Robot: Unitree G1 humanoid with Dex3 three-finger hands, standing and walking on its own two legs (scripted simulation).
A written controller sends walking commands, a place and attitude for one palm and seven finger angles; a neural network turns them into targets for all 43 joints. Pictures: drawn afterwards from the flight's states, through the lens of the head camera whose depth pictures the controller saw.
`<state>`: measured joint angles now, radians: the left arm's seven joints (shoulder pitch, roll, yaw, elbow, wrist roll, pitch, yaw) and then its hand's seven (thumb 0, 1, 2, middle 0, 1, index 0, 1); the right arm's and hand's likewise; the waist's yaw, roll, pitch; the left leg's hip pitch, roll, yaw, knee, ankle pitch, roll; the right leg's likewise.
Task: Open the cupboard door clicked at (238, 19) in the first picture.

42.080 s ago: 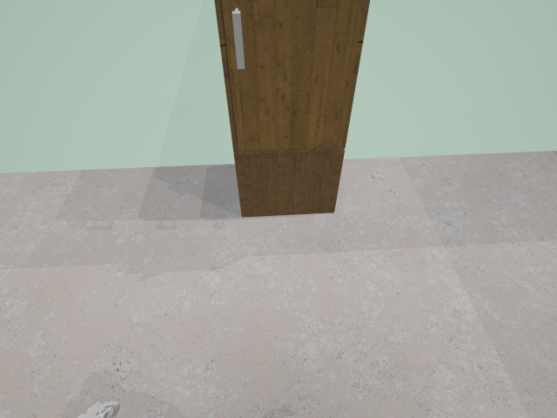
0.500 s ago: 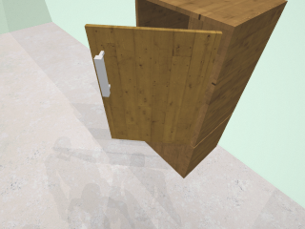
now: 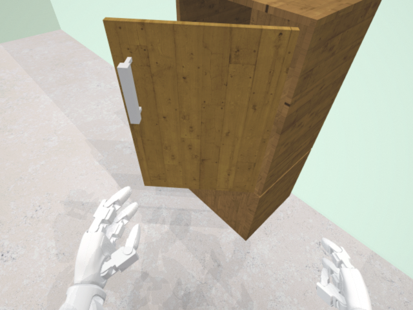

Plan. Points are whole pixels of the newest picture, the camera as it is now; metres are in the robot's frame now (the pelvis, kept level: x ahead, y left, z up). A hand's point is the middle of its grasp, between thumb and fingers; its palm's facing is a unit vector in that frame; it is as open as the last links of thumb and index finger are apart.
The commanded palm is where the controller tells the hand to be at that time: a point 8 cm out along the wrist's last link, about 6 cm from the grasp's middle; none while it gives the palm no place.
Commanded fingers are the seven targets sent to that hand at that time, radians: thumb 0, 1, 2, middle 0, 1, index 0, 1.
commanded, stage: raise the hand with hooked fingers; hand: left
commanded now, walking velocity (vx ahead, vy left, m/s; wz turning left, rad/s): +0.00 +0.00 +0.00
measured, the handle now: (132, 91) +0.59 +0.20 +0.13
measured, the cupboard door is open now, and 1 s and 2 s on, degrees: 43 43 43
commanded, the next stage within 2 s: move the hooked fingers beside the handle in 1.76 s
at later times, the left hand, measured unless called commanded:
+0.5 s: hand (93, 237) +0.24 +0.21 +0.05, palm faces -0.07 -1.00 -0.05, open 11.1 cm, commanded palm +0.20 +0.27 +0.06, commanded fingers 0.00 -0.10 0.47 -0.27 -0.94 -0.27 -0.94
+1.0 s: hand (49, 194) +0.28 +0.27 +0.12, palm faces +0.05 -1.00 -0.09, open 13.7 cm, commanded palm +0.25 +0.32 +0.12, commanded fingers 0.00 -0.50 0.30 -0.30 -1.20 -0.30 -1.20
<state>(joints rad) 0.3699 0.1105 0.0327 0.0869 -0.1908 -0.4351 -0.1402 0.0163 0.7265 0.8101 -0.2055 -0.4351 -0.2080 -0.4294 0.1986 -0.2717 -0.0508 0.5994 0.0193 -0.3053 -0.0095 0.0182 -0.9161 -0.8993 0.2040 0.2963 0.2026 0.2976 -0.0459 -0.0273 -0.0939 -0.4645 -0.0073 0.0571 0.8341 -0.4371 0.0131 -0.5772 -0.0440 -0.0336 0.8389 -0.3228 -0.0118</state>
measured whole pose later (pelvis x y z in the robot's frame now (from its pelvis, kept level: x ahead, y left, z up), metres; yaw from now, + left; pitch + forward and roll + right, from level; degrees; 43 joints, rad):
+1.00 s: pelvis +0.03 +0.01 +0.01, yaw +2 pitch +5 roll -2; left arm 0.10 0.40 0.38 0.13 -0.36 -0.13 -0.43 -0.01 -0.43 0.33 -0.29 -1.16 -0.29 -1.16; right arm 0.26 -0.27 0.06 0.54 0.07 -0.25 -0.09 0.01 -0.90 -0.90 0.21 0.30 0.21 0.30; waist 0.02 0.05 -0.08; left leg -0.41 0.01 0.00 0.79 -0.46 0.02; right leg -0.47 -0.03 -0.09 0.73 -0.34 0.00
